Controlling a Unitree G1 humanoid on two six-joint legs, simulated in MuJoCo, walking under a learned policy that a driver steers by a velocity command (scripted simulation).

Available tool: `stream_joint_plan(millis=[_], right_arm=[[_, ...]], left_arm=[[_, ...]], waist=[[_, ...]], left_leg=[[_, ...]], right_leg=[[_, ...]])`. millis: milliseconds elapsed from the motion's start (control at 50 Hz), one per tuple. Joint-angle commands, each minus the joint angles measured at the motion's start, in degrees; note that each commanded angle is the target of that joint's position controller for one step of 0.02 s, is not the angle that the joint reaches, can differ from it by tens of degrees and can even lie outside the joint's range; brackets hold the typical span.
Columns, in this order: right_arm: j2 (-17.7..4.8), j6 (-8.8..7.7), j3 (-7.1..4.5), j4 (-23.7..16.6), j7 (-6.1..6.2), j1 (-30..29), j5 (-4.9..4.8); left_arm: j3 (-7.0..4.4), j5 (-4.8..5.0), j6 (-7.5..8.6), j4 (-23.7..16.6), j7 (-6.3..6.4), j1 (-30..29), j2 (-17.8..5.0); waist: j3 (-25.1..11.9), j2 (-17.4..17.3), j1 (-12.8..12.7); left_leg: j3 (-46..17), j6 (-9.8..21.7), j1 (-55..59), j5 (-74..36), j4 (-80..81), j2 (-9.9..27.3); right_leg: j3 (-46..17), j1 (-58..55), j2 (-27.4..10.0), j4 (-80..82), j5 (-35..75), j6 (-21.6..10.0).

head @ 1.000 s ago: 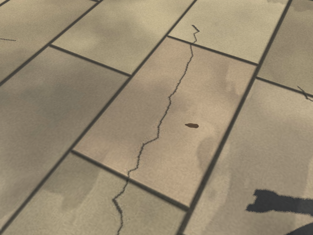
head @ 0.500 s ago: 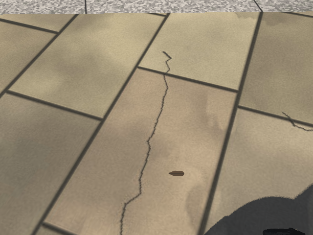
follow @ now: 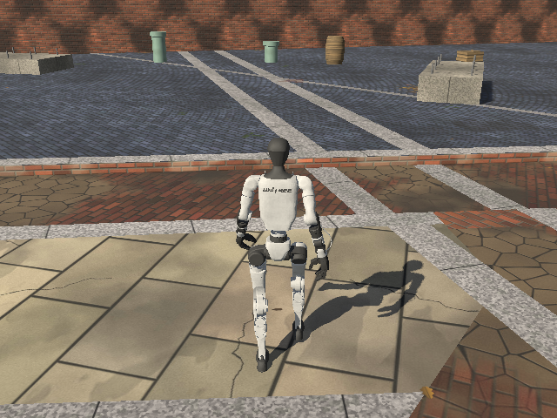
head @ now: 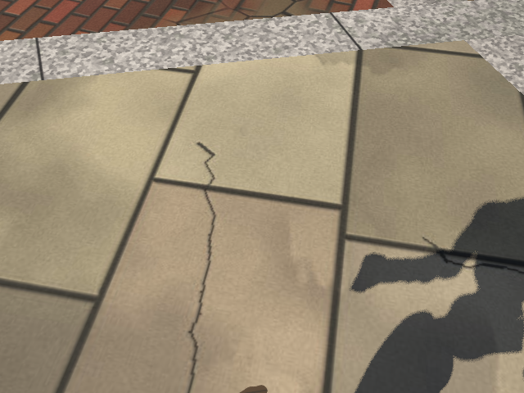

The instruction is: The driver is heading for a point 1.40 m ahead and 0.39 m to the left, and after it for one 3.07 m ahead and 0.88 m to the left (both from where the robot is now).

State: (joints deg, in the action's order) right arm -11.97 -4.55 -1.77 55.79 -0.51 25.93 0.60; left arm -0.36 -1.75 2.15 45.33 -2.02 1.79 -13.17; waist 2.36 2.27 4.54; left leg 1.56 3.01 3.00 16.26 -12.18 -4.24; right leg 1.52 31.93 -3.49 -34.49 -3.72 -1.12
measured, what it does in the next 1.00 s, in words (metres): walks ahead, turning left: right foot, then left foot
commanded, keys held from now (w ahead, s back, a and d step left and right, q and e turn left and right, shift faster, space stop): w+q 0.82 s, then w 0.18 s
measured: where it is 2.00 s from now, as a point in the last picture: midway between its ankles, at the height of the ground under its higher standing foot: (139, 226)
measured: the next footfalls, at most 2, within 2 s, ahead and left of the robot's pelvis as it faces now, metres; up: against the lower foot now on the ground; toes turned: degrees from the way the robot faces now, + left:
right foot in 0.06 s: +0.20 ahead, -0.11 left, +0.00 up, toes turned +0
left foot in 0.62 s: +0.43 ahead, +0.14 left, +0.00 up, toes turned +25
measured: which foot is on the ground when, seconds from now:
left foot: down 0.00-0.08, up 0.10-0.60, down 0.62-1.00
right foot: up 0.00-0.04, down 0.06-0.60, up 0.62-1.00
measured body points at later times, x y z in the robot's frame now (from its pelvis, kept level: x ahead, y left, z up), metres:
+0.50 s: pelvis +0.25 -0.01 +0.00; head +0.28 +0.00 +0.45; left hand +0.16 +0.23 -0.14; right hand +0.48 -0.19 -0.12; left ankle +0.37 +0.14 -0.70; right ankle +0.16 -0.11 -0.74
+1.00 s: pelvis +0.49 +0.11 +0.00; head +0.51 +0.14 +0.45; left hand +0.52 +0.41 -0.11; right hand +0.62 -0.13 -0.12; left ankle +0.39 +0.12 -0.74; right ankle +0.72 +0.05 -0.68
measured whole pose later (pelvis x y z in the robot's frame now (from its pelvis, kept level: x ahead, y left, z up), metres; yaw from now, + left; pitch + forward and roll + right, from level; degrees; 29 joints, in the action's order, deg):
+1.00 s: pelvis +0.49 +0.11 +0.00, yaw +31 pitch +1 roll +1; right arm -14.8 -3.2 -3.5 51.2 -0.3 22.8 0.2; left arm -2.1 -2.2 1.1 44.0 -1.5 5.2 -14.5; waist 2.5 2.5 3.6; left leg -4.9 7.3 -0.3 13.7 -13.7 -8.4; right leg -0.4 37.5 -6.5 -43.0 -2.1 1.9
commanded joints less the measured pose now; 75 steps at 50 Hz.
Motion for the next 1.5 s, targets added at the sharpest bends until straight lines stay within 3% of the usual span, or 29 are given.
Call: stream_joint_plan(millis=[20,60,80,100,120,160,200,280,480,540,580,600,620,640,660,680,720,760,820,1040,1080,1140,1160,1180,1200,1220,1260,1360,1500], right_arm=[[-10.9,-0.15,-2.34,-1.9,0.74,0.0,0.32],[-10.3,-0.03,-2.19,-2.2,0.59,-1.3,-0.16],[-7.5,-0.28,-1.43,-4.6,0.42,-1.9,-0.59],[-2.3,0.18,-0.61,-5.6,0.66,5.0,-2.27],[-9.0,1.22,-2.23,-4.1,1.17,1.8,-0.45],[-6.9,1.47,-2.30,-4.8,0.19,-2.8,-0.31],[-5.8,2.89,-2.46,-4.6,-0.72,-2.9,0.89],[-4.5,4.43,-2.49,-6.7,-1.91,-7.9,1.17],[-3.6,4.18,-0.94,-14.1,-3.73,-26.2,1.50],[-4.6,4.20,-1.33,-14.7,-3.46,-25.8,1.76],[-6.2,3.99,-2.25,-13.1,-2.79,-19.1,1.78],[-7.4,3.42,-3.14,-10.9,-2.21,-11.7,1.99],[-11.6,3.07,-4.85,-8.2,-1.28,-2.4,2.72],[-18.7,3.30,-6.47,-9.0,-0.55,-4.2,2.30],[-19.0,4.06,-6.57,-9.9,-0.33,-1.5,0.59],[-17.1,4.27,-6.08,-9.0,0.21,-4.5,0.29],[-11.6,3.54,-4.68,-9.3,0.53,-10.1,-0.21],[-9.7,2.45,-3.82,-9.8,0.55,-12.0,-0.70],[-11.7,1.26,-4.23,-9.1,0.18,-9.0,-0.74],[-10.8,0.68,-3.02,-5.3,1.07,2.6,0.23],[-11.6,0.60,-3.02,-4.9,1.48,2.0,0.54],[-13.0,0.26,-3.15,-4.8,1.52,-1.3,1.04],[-12.6,0.15,-2.92,-4.9,1.40,-1.8,0.91],[-8.1,-0.11,-1.80,-6.9,1.02,2.1,-0.47],[-8.4,-0.27,-1.94,-6.3,0.80,4.0,-0.52],[-10.4,-0.20,-2.14,-7.2,0.83,-0.2,1.50],[-9.2,-0.62,-1.66,-9.1,0.04,-7.2,1.53],[-7.2,1.66,-0.74,-10.8,-0.60,-8.6,2.34],[-6.3,1.71,0.34,-16.6,-0.84,-25.1,1.39]], left_arm=[[-1.47,0.13,1.59,-3.6,0.74,-0.3,-5.5],[-2.90,-0.77,2.89,0.8,1.88,13.6,-8.5],[-4.14,-2.19,3.36,1.7,2.82,23.4,-13.4],[-5.46,-1.93,2.41,1.7,2.72,23.1,-18.0],[-4.47,-0.49,1.76,0.7,2.43,19.1,-12.4],[-2.89,-0.06,2.25,0.2,2.15,12.1,-6.3],[-2.52,0.33,3.05,1.1,2.58,11.8,-4.9],[-3.10,1.07,4.64,2.9,2.69,14.9,-5.8],[-3.71,0.60,3.85,6.9,3.19,21.9,-7.5],[-4.07,0.40,2.79,7.6,3.65,22.4,-9.0],[-4.60,0.32,1.69,7.6,3.81,22.0,-11.0],[-4.74,0.51,1.10,7.3,3.68,21.5,-11.5],[-4.47,0.52,1.01,5.9,3.47,20.8,-10.7],[-3.02,0.85,1.49,1.6,2.23,22.7,-3.2],[-3.93,0.49,2.24,-0.6,1.97,15.1,-8.2],[-3.66,1.13,3.00,-1.9,1.73,11.3,-7.6],[-3.54,0.65,3.28,-0.5,2.02,13.1,-7.2],[-3.49,-0.93,1.13,-0.1,1.81,15.6,-6.7],[-3.20,-1.07,-0.56,-1.6,1.29,12.9,-5.3],[-2.03,-0.02,0.36,-7.7,0.08,-6.2,-5.1],[-2.16,0.09,0.76,-8.1,0.07,-5.6,-5.8],[-3.46,0.49,1.32,-3.4,1.24,9.0,-8.3],[-4.13,-0.02,1.76,-0.7,1.93,18.0,-9.6],[-5.68,-1.37,2.03,0.2,2.48,25.8,-15.7],[-6.13,0.03,1.08,1.6,1.73,25.8,-15.8],[-5.37,1.48,0.67,0.4,1.01,18.9,-12.7],[-4.09,1.17,0.78,-0.1,0.74,13.4,-7.7],[-4.50,1.80,2.05,2.7,1.22,16.7,-9.3],[-5.41,1.78,1.44,3.8,1.42,23.3,-10.3]], waist=[[0.6,-6.8,-3.9],[-7.0,-3.6,-10.0],[-15.3,2.9,-13.3],[-20.5,15.1,-9.5],[-14.1,4.2,-9.0],[-3.4,1.4,-6.1],[-1.3,3.5,-4.1],[-0.6,2.1,-3.4],[3.7,1.4,-6.9],[2.3,2.5,-5.8],[-2.2,3.6,-2.7],[-6.5,2.4,0.5],[-12.0,-2.4,4.6],[-15.4,-16.2,-0.2],[-17.7,-7.9,3.3],[-9.4,-5.3,1.6],[-2.2,-0.9,-3.4],[-3.1,-1.8,-6.1],[-2.5,-2.5,-6.1],[1.5,-5.7,1.3],[2.1,-6.4,0.1],[-4.1,-6.6,-6.9],[-9.0,-4.9,-11.1],[-17.4,4.8,-11.2],[-20.5,12.8,-9.5],[-10.8,4.4,-7.0],[-1.4,-1.7,-5.4],[-1.5,1.1,-2.8],[0.1,1.3,-8.0]], left_leg=[[-10.0,6.6,-2.3,-36.5,-4.4,16.2],[-7.3,4.7,-7.4,-37.8,-20.8,12.0],[-4.6,3.6,-17.7,-19.8,-37.2,8.1],[-0.7,2.1,-35.0,14.8,-52.8,-0.1],[-5.0,2.8,-38.7,12.3,-57.2,3.7],[-5.3,2.4,-37.3,3.5,-54.6,7.5],[-4.5,1.1,-34.6,1.1,-52.8,9.1],[-3.4,-0.3,-39.0,-4.9,-52.0,10.0],[4.2,1.4,-39.5,-14.5,-27.7,8.4],[7.1,4.4,-34.9,-7.3,-24.5,4.9],[8.5,7.1,-26.6,-1.0,-23.1,0.7],[7.9,8.8,-17.3,-1.8,-19.3,-1.2],[-1.3,11.6,-2.7,1.1,-15.2,3.9],[-31.5,19.8,14.7,0.8,-11.8,21.7],[-44.3,21.8,15.3,-0.6,-4.4,24.1],[-34.2,19.9,9.7,-4.9,-3.6,23.0],[-23.4,15.3,-4.1,-17.8,-2.4,17.2],[-18.3,14.2,-9.5,-24.8,-1.4,13.7],[-16.3,13.8,-12.1,-25.5,-0.1,11.3],[-15.0,9.0,1.3,-32.6,-0.8,12.6],[-15.3,8.3,2.6,-36.7,-2.2,14.1],[-10.4,5.5,2.2,-56.4,-16.0,12.5],[-8.0,4.5,-2.9,-51.5,-27.5,10.3],[-4.7,2.0,-18.6,-29.5,-47.8,4.7],[-3.2,0.6,-31.8,11.1,-61.7,-3.9],[-6.7,1.2,-38.2,8.7,-64.8,0.9],[-5.8,0.9,-38.1,2.1,-58.5,5.7],[-3.4,-3.3,-33.6,0.1,-47.2,7.9],[-2.0,-6.3,-36.3,-13.6,-27.9,7.2]], right_leg=[[0.5,-6.8,2.6,3.8,-4.1,-1.3],[-0.5,-26.5,2.5,9.7,-3.4,-3.8],[-14.5,-40.6,-11.4,10.7,-9.6,-6.6],[-36.5,-50.2,-24.0,17.2,-14.3,-12.4],[-35.5,-43.3,-21.1,18.9,-19.9,-11.3],[-19.9,-30.5,-15.8,22.7,-12.4,-8.6],[-11.1,-25.3,-12.3,24.7,-5.6,-6.5],[-3.2,-25.8,-11.8,26.8,2.8,-7.0],[9.8,-33.0,-11.9,25.1,15.1,-6.2],[12.7,-37.8,-12.6,17.9,33.2,-5.3],[13.9,-39.1,-12.8,5.3,46.9,-5.0],[14.5,-35.9,-12.3,-6.1,43.6,-4.3],[14.8,-24.6,-10.7,-22.8,27.9,-2.3],[12.5,2.5,0.5,-43.4,-25.8,1.5],[-0.9,9.9,3.8,-49.1,-26.8,1.8],[-3.0,13.6,-0.1,-46.8,-20.2,1.0],[-3.0,6.7,-3.4,-36.6,-14.7,1.1],[-3.2,0.5,-3.8,-32.4,-14.6,2.5],[-1.8,1.5,-3.3,-26.6,-11.4,4.0],[0.7,6.9,0.0,-2.0,3.4,1.0],[0.6,3.7,1.1,1.1,0.4,-0.8],[3.1,-15.0,6.2,5.8,-5.2,-4.6],[0.8,-27.0,4.0,7.8,-3.8,-6.6],[-20.5,-44.7,-10.9,7.4,-7.6,-12.9],[-44.2,-49.4,-18.6,17.0,-7.4,-18.7],[-41.1,-42.1,-16.3,18.7,-13.3,-17.9],[-28.0,-29.0,-11.4,21.1,-7.8,-15.5],[-18.7,-21.1,-5.2,24.0,4.3,-14.5],[-18.1,-23.5,-2.7,23.6,4.7,-11.9]])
